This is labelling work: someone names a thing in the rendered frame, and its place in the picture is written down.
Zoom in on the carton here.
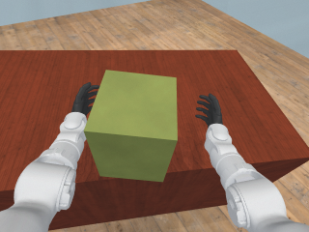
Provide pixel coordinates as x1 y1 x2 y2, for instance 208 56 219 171
84 70 178 183

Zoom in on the robot left hand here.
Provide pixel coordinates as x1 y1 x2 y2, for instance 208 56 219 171
71 82 100 117

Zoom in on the robot left forearm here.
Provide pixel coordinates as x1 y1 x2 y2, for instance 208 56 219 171
14 112 87 202

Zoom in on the pedestal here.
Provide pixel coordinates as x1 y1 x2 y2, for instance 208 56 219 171
0 49 309 231

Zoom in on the robot right forearm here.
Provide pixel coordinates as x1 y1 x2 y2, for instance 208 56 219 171
204 123 287 214

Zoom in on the robot right hand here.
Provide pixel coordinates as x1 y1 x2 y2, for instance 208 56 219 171
195 93 223 128

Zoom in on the robot right upper arm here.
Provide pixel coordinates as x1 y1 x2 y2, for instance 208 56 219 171
225 178 309 232

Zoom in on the robot left upper arm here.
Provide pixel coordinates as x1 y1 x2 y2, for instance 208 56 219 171
0 161 76 232

